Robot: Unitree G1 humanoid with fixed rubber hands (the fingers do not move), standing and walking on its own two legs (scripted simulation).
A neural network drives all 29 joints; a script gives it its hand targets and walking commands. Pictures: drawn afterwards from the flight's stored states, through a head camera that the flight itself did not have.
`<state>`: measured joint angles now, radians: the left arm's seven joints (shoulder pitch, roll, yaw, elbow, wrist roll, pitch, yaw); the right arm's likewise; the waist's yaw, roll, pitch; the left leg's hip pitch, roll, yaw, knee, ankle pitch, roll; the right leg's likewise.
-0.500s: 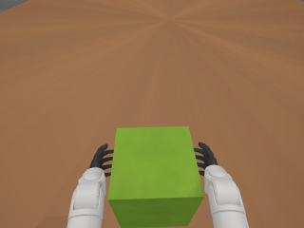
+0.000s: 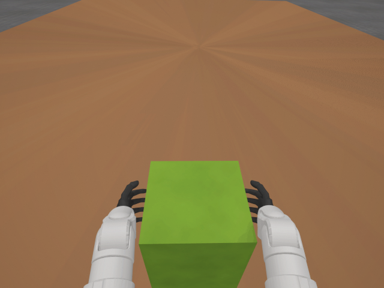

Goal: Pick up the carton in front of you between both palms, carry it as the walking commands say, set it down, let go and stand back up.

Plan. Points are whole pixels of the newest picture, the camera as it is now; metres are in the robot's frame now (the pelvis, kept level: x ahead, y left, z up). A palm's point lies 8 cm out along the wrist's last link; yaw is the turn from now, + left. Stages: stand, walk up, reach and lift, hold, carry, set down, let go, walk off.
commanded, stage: set down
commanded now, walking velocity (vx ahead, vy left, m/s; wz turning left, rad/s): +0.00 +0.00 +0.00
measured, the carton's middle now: (194, 226) +0.31 +0.00 -0.03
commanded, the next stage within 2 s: none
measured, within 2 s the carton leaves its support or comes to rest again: neither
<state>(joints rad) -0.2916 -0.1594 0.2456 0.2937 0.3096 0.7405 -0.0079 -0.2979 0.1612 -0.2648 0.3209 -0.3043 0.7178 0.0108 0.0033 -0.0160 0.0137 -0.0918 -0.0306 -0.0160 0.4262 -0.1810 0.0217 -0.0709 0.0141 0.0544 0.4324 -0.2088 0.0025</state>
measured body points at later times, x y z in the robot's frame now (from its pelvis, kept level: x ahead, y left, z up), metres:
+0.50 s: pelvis +0.00 -0.01 -0.03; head +0.13 +0.00 +0.40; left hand +0.36 +0.17 -0.08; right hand +0.37 -0.14 -0.08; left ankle +0.04 +0.10 -0.74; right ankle +0.03 -0.13 -0.74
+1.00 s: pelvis -0.03 -0.01 -0.15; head +0.21 +0.00 +0.23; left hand +0.41 +0.18 -0.23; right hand +0.43 -0.12 -0.23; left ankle +0.04 +0.11 -0.74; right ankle +0.03 -0.13 -0.74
